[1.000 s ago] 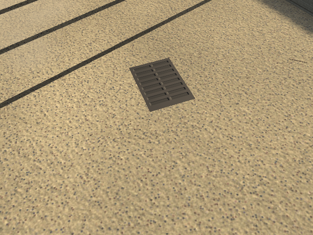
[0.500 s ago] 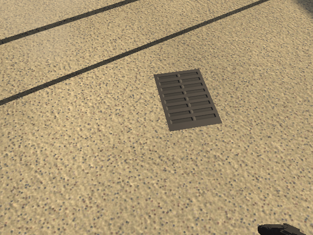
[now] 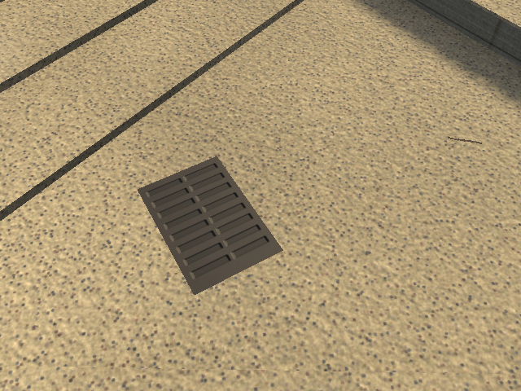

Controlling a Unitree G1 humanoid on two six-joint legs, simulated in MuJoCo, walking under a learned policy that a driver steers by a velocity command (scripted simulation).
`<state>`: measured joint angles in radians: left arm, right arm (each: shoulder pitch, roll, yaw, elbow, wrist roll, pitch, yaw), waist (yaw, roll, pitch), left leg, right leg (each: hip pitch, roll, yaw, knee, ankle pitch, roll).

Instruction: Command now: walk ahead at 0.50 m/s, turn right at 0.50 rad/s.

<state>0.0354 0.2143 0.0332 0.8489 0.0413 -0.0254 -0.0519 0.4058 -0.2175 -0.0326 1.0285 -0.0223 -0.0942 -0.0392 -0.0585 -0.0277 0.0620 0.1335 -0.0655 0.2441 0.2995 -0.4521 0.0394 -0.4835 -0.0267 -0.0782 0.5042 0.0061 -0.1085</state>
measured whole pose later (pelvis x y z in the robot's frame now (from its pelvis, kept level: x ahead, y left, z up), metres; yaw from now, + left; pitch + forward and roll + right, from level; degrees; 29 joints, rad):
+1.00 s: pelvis +0.46 -0.09 -0.03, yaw -36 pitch -1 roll +1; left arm 0.18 0.25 0.06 0.76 0.04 0.00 -0.03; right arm 0.25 -0.27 -0.06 0.83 0.00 -0.08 0.01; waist -0.01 0.05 0.06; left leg -0.27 0.10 0.20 0.72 -0.18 0.00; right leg -0.41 0.03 -0.02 0.63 -0.04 -0.13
